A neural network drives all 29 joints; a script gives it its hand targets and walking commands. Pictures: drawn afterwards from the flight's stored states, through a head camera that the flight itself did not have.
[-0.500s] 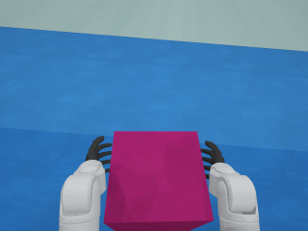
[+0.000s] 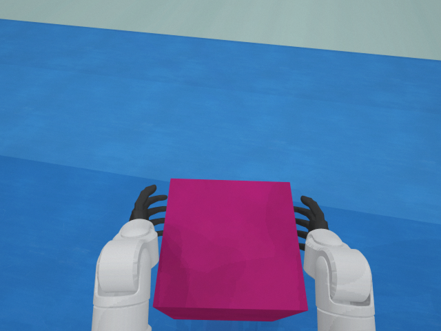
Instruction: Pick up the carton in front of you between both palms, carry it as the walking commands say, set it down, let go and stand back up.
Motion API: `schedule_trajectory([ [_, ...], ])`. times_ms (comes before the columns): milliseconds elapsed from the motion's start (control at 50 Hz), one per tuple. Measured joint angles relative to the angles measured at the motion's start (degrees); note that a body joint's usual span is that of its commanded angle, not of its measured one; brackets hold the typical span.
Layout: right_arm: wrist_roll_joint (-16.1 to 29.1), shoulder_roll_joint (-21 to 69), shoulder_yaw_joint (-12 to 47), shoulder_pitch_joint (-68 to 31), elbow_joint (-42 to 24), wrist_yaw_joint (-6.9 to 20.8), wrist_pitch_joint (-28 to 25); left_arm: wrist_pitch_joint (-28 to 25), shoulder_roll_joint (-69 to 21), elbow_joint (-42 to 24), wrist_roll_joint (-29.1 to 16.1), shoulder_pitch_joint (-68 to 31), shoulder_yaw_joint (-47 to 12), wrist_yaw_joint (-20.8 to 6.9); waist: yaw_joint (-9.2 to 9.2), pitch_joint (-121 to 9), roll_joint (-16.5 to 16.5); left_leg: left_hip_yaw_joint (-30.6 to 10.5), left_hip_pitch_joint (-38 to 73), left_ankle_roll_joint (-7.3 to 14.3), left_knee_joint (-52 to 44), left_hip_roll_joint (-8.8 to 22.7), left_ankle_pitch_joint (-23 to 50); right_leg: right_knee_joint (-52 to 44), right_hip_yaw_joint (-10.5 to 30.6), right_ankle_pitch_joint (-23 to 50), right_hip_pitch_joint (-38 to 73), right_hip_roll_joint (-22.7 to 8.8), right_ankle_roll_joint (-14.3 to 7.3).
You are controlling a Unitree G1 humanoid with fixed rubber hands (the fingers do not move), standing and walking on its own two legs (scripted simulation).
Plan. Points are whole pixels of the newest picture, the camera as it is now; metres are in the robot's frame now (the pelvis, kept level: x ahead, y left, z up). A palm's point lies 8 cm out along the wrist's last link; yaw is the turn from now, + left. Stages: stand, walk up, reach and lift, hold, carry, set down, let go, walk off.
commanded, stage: carry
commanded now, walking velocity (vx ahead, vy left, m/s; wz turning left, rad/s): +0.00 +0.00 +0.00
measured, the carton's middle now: (226, 257) +0.28 +0.00 -0.04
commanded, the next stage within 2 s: none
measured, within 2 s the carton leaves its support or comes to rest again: neither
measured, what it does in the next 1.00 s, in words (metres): walks ahead: left foot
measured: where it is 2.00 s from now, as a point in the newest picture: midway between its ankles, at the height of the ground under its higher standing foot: outside the picture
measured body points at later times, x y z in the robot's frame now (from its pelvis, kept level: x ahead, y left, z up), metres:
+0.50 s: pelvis +0.19 +0.03 +0.01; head +0.16 +0.04 +0.46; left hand +0.48 +0.17 +0.09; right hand +0.46 -0.13 +0.08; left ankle +0.18 +0.13 -0.72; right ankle +0.09 -0.08 -0.72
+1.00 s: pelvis +0.16 +0.03 +0.01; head +0.15 +0.03 +0.46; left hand +0.48 +0.15 +0.03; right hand +0.45 -0.14 +0.03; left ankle +0.18 +0.13 -0.73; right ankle +0.09 -0.08 -0.73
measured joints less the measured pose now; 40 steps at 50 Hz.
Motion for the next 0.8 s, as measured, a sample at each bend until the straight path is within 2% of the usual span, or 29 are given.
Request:
schedule_trajectory([
  [40, 0.1, -0.04, 0.97, 0.34, -0.79, -0.05, -0.77, -1.34, 0.1, -0.71, 0.1, 0.67, 0.28, -0.17, -0.2, 1.33, -0.08, 0.33, -5.85, 0.65, -2.27, 0.29, 2.32, -3.75, 0.02, 0.29, 2.96, 0.11, 0.24],
  [140, -0.5, -0.08, 2.3, 1.05, -2.7, -0.28, -3.67, -3.45, 0.33, -3.96, -0.09, 1.94, -0.09, -0.99, 0.32, 2.27, -0.33, 1.39, -10.28, 0.13, -24.28, 0.94, 7.01, -8.07, 1.76, -0.76, 8.34, 0.26, 1.26],
  [220, -0.35, -0.21, 2.46, 2.38, -4.17, 0.0, -2.98, -3.13, 0.6, -5.53, -0.42, 3.84, -0.78, -1.77, -0.59, 0.02, 0.11, 4.07, -6.48, -0.39, -37.81, 1.67, 20.7, -4.17, 3.04, -6.13, 11.31, 0.19, 3.01],
  [240, -0.18, -0.23, 2.28, 2.66, -4.4, 0.16, -2.78, -2.87, 0.64, -5.7, -0.49, 4.01, -0.89, -1.9, -0.87, -0.94, 0.36, 4.24, -5.3, -0.05, -38.42, 2.08, 23.0, -2.44, 3.11, -8.04, 11.88, 0.36, 3.53],
  [320, -0.02, -0.25, 2.66, 2.72, -1.37, 1.57, -2.34, -2.13, 0.69, -3.37, 1.38, 4.21, -0.08, -2.45, -1.07, -5.48, -2.85, 5.99, -2.41, 1.58, -36.53, 0.25, 14.67, -0.38, 4.62, -12.08, 14.06, -1.9, 5.24],
  [440, -2.36, 0.05, 1.55, -0.46, 7.08, 2.74, -4.13, -2.78, 0.46, 2.71, 3.07, 2.23, 1.29, -3.25, -0.86, -8.42, -3.6, 6.7, -1.23, 1.7, -34.76, -0.09, 11.5, 1.6, 5.42, -13.45, 14.75, -2.69, 6.68],
  [560, -3.76, 0.17, 0.01, -1.22, 13.77, 4.35, -9.31, -8.36, 0.38, 9.75, 4.99, 1.68, 2.04, -4.96, -0.56, -9.01, -2.15, 6.94, -1.12, 1.69, -33.39, 0.21, 12.25, 0.05, 5.66, -11.62, 16.13, -2.5, 7.32],
  [640, -5.07, 0.07, -0.44, -0.59, 17.38, 5.68, -13.55, -12.07, 0.39, 13.33, 6.3, 1.84, 2.43, -6.8, -0.35, -8.09, -1.96, 7.09, -0.51, 0.94, -33.69, 0.2, 13.9, -0.12, 5.81, -10.0, 16.52, -2.56, 7.22],
  [800, -6.4, 0.1, -2.32, -0.76, 24.69, 7.78, -23.69, -21.93, 0.27, 20.85, 7.33, 1.11, 4.75, -8.89, -0.09, -7.39, -2.78, 7.49, -1.41, 1.89, -34.35, -0.17, 9.68, -0.32, 5.99, -15.3, 15.39, -2.73, 6.49],
])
